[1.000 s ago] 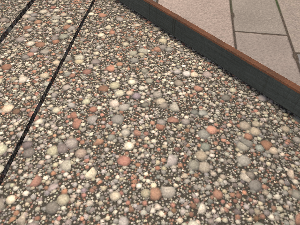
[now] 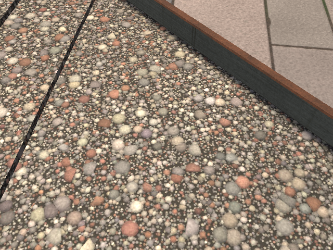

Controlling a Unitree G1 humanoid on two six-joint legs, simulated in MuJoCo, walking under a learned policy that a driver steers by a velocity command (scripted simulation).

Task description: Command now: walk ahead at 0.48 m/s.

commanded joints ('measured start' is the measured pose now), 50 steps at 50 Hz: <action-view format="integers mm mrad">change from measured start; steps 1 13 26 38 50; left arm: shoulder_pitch -32 -369 -139 -35 111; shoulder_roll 114 56 132 159 19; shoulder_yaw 36 19 49 54 10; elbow -89 -227 -193 -115 -93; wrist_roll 0 18 32 22 19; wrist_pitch -26 -5 -11 -12 5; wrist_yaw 11 -10 -27 4 5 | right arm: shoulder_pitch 76 266 192 -55 367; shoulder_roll -85 -175 -153 -58 -255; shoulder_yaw -21 -34 -17 -5 -74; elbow -1 116 81 13 98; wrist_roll -16 6 23 -3 -10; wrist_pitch -20 -16 -33 2 -9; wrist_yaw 3 -39 -32 -25 -10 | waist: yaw -36 -98 16 16 -150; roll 70 51 -51 -40 279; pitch -70 25 -126 1 -467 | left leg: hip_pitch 276 237 -323 -243 823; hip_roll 271 218 142 144 462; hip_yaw -358 -127 -136 -72 -778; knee -350 -436 704 105 -185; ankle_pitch -7 103 -209 265 -112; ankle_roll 167 146 -3 -69 280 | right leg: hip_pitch -344 -342 252 119 -391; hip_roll -117 -83 -266 -155 89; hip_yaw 37 -48 322 0 11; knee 73 -552 -918 -1063 96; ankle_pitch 127 552 216 431 -156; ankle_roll -13 54 -188 -155 21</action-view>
